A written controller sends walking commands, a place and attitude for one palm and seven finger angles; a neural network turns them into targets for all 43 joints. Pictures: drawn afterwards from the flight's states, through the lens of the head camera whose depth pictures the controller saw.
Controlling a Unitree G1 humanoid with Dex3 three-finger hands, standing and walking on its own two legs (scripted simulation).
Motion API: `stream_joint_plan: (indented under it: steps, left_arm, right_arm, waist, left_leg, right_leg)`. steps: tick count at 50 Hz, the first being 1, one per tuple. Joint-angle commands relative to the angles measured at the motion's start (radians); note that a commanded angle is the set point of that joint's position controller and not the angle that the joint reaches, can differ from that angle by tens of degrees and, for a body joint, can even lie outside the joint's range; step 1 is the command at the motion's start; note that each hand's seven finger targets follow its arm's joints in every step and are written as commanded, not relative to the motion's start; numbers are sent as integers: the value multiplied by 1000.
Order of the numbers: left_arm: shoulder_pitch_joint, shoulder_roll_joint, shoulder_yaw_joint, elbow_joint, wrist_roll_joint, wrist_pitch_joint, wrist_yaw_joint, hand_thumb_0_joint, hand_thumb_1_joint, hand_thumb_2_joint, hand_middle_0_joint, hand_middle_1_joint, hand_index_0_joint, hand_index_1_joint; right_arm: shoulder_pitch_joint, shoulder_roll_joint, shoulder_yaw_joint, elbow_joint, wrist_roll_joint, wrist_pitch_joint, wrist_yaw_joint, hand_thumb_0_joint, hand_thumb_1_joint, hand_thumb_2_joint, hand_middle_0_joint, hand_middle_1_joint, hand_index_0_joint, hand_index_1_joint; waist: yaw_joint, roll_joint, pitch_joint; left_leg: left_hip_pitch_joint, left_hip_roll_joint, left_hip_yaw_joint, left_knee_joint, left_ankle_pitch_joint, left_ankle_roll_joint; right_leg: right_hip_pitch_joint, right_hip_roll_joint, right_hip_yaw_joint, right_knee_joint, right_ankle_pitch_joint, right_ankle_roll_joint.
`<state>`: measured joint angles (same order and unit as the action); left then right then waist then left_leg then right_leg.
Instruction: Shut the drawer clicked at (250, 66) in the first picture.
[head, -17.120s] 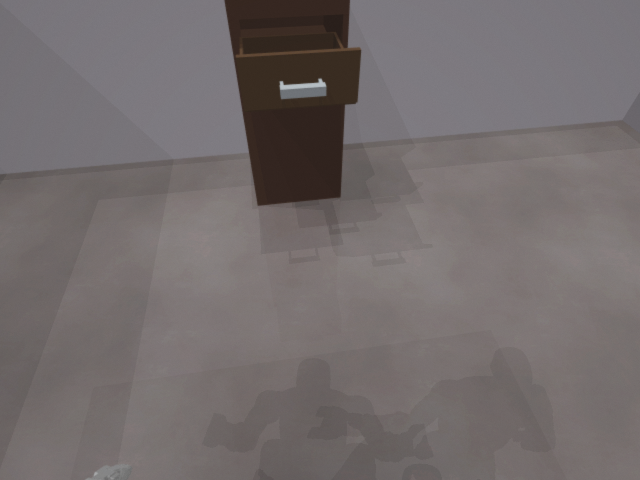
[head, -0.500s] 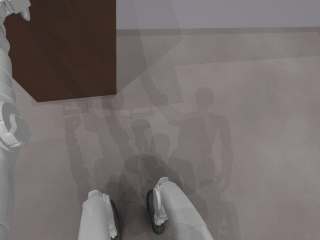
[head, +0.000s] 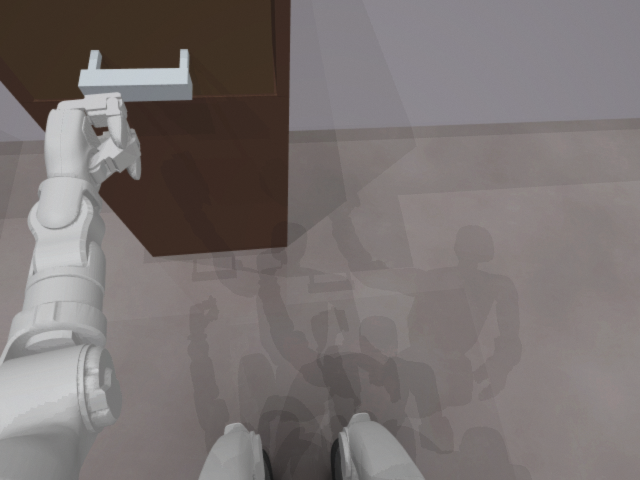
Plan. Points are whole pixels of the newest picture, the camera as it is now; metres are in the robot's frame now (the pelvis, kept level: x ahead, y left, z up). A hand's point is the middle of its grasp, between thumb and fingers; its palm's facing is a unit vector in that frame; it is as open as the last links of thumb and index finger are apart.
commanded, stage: draw the hand back to the body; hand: left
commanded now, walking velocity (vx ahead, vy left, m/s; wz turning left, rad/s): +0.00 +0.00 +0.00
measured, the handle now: (139, 71) +0.64 +0.19 +0.03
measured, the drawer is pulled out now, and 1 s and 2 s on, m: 0.00 0.00 0.00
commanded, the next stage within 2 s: step back with the hand held close in 1.20 s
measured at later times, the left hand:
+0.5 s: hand (33, 271) +0.32 +0.21 +0.14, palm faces +0.16 -0.96 -0.23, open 3.3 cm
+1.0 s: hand out of the picture +0.18 +0.24 +0.24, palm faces +0.40 -0.83 -0.39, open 3.3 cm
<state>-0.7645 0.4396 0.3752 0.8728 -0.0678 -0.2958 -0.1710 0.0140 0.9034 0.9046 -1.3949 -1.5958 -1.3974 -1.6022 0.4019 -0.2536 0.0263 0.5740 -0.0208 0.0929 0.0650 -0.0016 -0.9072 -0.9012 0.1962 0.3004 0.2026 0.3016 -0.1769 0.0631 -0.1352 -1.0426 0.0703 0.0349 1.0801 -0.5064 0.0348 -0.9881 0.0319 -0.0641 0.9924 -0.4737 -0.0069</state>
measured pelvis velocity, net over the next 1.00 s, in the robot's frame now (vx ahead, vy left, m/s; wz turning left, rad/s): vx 0.00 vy -0.01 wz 0.04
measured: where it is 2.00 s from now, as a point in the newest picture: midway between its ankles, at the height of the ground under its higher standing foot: outside the picture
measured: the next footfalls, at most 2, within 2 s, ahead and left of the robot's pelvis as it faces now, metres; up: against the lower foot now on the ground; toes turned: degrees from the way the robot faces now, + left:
none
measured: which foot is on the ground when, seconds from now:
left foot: down 0.00-1.00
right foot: down 0.00-1.00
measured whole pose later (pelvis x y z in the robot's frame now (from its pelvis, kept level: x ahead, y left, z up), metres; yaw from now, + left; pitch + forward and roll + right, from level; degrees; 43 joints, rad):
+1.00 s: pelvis +0.00 -0.01 +0.08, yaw +2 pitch -4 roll -1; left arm 0.48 0.34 0.25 -0.42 -0.07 -0.07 0.09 0.01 0.90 0.90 -1.40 -1.60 -1.40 -1.60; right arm 0.19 -0.24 0.04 0.61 0.00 -0.06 -0.07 0.01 -0.90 -0.90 0.20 0.30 0.20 0.30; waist 0.06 0.08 0.00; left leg -0.09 0.01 0.03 0.43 -0.26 0.02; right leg -0.06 0.01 -0.04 0.38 -0.25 -0.01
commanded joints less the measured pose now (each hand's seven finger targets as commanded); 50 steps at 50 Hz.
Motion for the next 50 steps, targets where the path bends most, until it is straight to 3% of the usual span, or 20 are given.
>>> stream_joint_plan:
  steps: [1,3,4,5,6,7,11,16,17,18,19,23,28,32,39,43,45,46,49,50]
  left_arm:
    - [-200,187,12,-417,-95,-34,-9,0,900,900,-1400,-1600,-1400,-1600]
    - [-130,167,11,-472,-119,-48,-3,0,900,900,-1400,-1600,-1400,-1600]
    - [-114,169,4,-496,-122,-61,2,0,900,900,-1400,-1600,-1400,-1600]
    - [-69,132,-20,-471,-122,-65,1,0,900,900,-1400,-1600,-1400,-1600]
    - [-38,96,-47,-436,-125,-65,-4,0,900,900,-1400,-1600,-1400,-1600]
    - [-22,87,-63,-450,-122,-70,-10,0,900,900,-1400,-1600,-1400,-1600]
    - [121,13,-137,-526,-145,-37,-61,0,900,900,-1400,-1600,-1400,-1600]
    - [228,51,-90,-656,-191,16,-72,0,900,900,-1400,-1600,-1400,-1600]
    - [251,139,-117,-776,-58,39,45,0,900,900,-1400,-1600,-1400,-1600]
    - [308,85,-133,-813,-49,67,108,0,900,900,-1400,-1600,-1400,-1600]
    - [331,85,-133,-836,-50,88,140,0,900,900,-1400,-1600,-1400,-1600]
    - [393,73,-143,-911,-15,144,223,0,900,900,-1400,-1600,-1400,-1600]
    - [522,35,-170,-1043,-3,171,259,0,900,900,-1400,-1600,-1400,-1600]
    - [679,10,-176,-1112,-4,185,261,0,900,900,-1400,-1600,-1400,-1600]
    - [906,70,-70,-1315,-4,180,266,0,900,900,-1400,-1600,-1400,-1600]
    - [999,62,-50,-1461,1,166,271,0,900,900,-1400,-1600,-1400,-1600]
    - [1057,62,-40,-1494,-1,162,270,0,900,900,-1400,-1600,-1400,-1600]
    - [1085,70,-23,-1519,1,159,274,0,900,900,-1400,-1600,-1400,-1600]
    - [1186,77,10,-1535,-2,155,273,0,900,900,-1400,-1600,-1400,-1600]
    - [1205,84,24,-1558,-5,150,274,0,900,900,-1400,-1600,-1400,-1600]
  right_arm:
    - [137,-167,-67,-88,37,-29,-22,0,-900,-900,200,300,200,300]
    - [104,-160,-66,-96,43,-47,-30,0,-900,-900,200,300,200,300]
    - [90,-161,-63,-89,46,-53,-37,0,-900,-900,200,300,200,300]
    - [77,-154,-61,-84,48,-59,-39,0,-900,-900,200,300,200,300]
    - [67,-152,-59,-78,50,-63,-41,0,-900,-900,200,300,200,300]
    - [56,-153,-61,-77,52,-67,-43,0,-900,-900,200,300,200,300]
    - [3,-146,-65,-102,67,-83,-47,0,-900,-900,200,300,200,300]
    - [-87,-148,-56,-152,77,-107,-67,0,-900,-900,200,300,200,300]
    - [-177,-132,-62,-166,74,-86,-86,0,-900,-900,200,300,200,300]
    - [-192,-119,-58,-180,69,-82,-101,0,-900,-900,200,300,200,300]
    - [-210,-121,-52,-187,68,-86,-112,0,-900,-900,200,300,200,300]
    - [-269,-106,-33,-174,70,-80,-143,0,-900,-900,200,300,200,300]
    - [-315,-94,-16,-164,61,-112,-158,0,-900,-900,200,300,200,300]
    - [-337,-92,-8,-150,52,-133,-155,0,-900,-900,200,300,200,300]
    - [-362,-89,-14,-132,29,-162,-147,0,-900,-900,200,300,200,300]
    - [-367,-76,-16,-132,24,-185,-140,0,-900,-900,200,300,200,300]
    - [-369,-77,-17,-131,20,-201,-139,0,-900,-900,200,300,200,300]
    - [-363,-77,-19,-130,20,-207,-139,0,-900,-900,200,300,200,300]
    - [-361,-77,-26,-130,18,-221,-140,0,-900,-900,200,300,200,300]
    - [-359,-75,-28,-133,19,-225,-142,0,-900,-900,200,300,200,300]
  waist:
    - [45,40,-597]
    - [62,23,-529]
    - [58,31,-479]
    - [56,43,-426]
    - [48,14,-354]
    - [52,15,-330]
    - [80,98,-333]
    - [114,-6,-292]
    - [164,-14,-315]
    - [148,-17,-270]
    - [152,-65,-222]
    - [163,-19,-138]
    - [183,3,-89]
    - [198,-20,-8]
    - [228,-37,17]
    - [231,29,31]
    - [230,16,84]
    - [234,24,74]
    - [241,-36,113]
    - [243,-21,108]
  left_leg:
    - [527,-47,-37,-148,701,8]
    - [514,-57,-24,-182,626,8]
    - [524,-58,-22,-191,608,10]
    - [535,-57,-21,-208,591,7]
    - [529,-54,-24,-223,562,6]
    - [540,-52,-29,-235,561,4]
    - [677,-43,-38,-262,709,-5]
    - [690,-47,-51,-327,619,-6]
    - [750,-61,-34,-374,596,-2]
    - [760,-57,-28,-409,540,-4]
    - [738,-59,-34,-432,481,-2]
    - [788,-55,-32,-517,413,-2]
    - [889,-51,-39,-603,408,-4]
    - [920,-48,-40,-658,421,-4]
    - [967,-51,-30,-698,486,-2]
    - [990,-50,-29,-708,496,-7]
    - [977,-52,-31,-714,457,-6]
    - [981,-52,-31,-713,461,-7]
    - [976,-53,-27,-711,447,-5]
    - [977,-51,-22,-709,437,-4]
  right_leg:
    - [500,32,29,-145,741,-4]
    - [542,32,35,-173,710,-6]
    - [534,31,37,-182,697,-9]
    - [511,32,34,-195,659,-8]
    - [486,34,27,-207,613,-7]
    - [482,33,25,-212,591,-9]
    - [491,21,16,-234,614,-11]
    - [568,16,5,-271,570,-11]
    - [616,-10,54,-333,526,-21]
    - [622,-15,47,-361,494,-19]
    - [630,-13,49,-380,466,-17]
    - [694,-23,47,-443,405,-21]
    - [762,-23,42,-522,379,-23]
    - [808,-21,37,-577,384,-21]
    - [893,-24,43,-637,439,-22]
    - [899,-28,45,-651,434,-21]
    - [881,-25,44,-677,400,-20]
    - [888,-24,45,-677,404,-20]
    - [873,-18,46,-702,390,-18]
    - [876,-23,53,-700,384,-16]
